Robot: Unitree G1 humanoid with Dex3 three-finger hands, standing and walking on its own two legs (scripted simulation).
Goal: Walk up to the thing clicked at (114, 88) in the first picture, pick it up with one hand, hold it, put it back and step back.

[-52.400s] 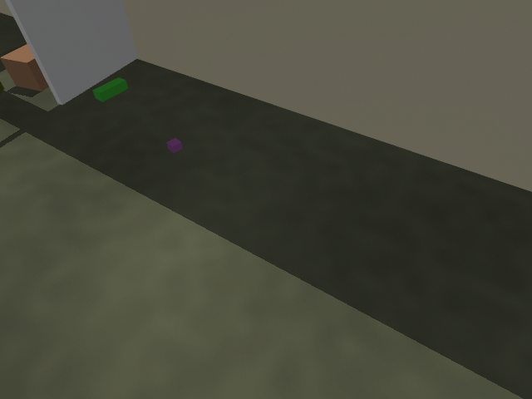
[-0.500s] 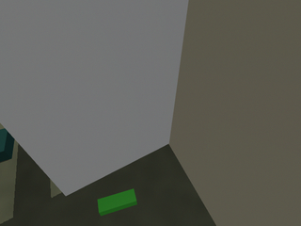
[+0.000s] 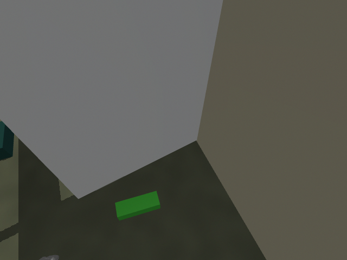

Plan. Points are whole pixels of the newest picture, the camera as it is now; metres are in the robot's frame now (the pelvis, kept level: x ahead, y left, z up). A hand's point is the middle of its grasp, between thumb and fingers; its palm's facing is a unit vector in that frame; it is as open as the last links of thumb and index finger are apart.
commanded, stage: step back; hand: left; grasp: from above
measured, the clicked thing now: (138, 205) +0.48 +0.19 -0.73
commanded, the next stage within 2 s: none
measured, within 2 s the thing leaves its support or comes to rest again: neither
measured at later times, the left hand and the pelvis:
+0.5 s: hand out of the picture +0.01 +0.25 -0.14, palm faces -0.07 -0.91 -0.40, open 7.3 cm; pelvis -0.10 -0.01 +0.00, yaw -4 degrees
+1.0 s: hand out of the picture -0.13 +0.28 -0.15, palm faces -0.02 -0.92 -0.38, open 7.3 cm; pelvis -0.24 +0.01 +0.01, yaw -2 degrees
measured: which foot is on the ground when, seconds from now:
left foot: down 0.00-0.42, up 0.44-0.74, down 0.76-1.00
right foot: down 0.00-0.02, up 0.04-0.38, down 0.40-0.78, up 0.80-1.00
